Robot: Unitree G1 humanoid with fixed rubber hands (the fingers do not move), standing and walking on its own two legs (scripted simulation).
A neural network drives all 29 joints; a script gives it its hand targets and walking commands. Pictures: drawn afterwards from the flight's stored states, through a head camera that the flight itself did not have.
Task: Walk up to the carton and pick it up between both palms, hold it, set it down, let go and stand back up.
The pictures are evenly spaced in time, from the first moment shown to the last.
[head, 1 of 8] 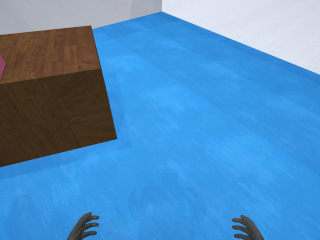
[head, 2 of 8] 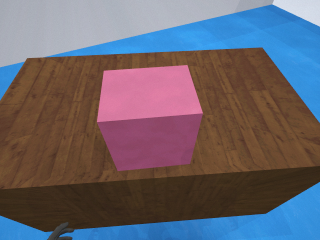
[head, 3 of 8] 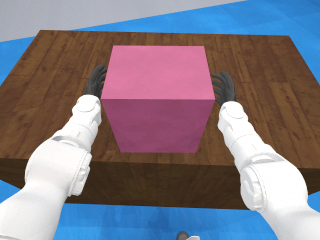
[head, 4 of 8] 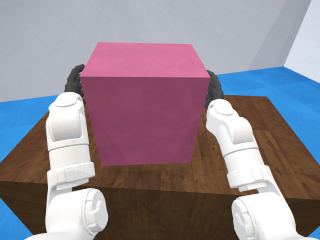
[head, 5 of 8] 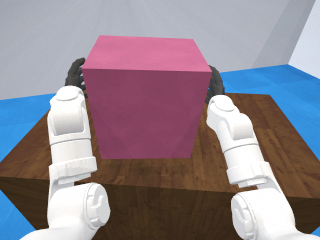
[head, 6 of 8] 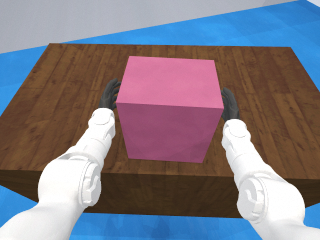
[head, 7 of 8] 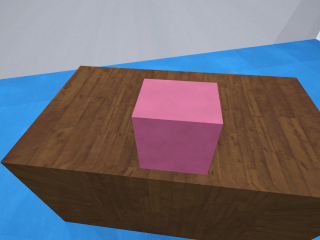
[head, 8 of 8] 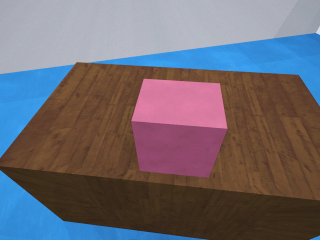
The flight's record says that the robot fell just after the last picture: no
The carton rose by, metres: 0.23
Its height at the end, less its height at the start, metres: +0.00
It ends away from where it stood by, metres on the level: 0.00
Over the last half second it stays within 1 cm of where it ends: yes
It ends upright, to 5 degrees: yes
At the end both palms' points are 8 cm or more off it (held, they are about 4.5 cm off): yes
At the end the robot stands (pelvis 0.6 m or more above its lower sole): yes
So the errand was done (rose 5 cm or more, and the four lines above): yes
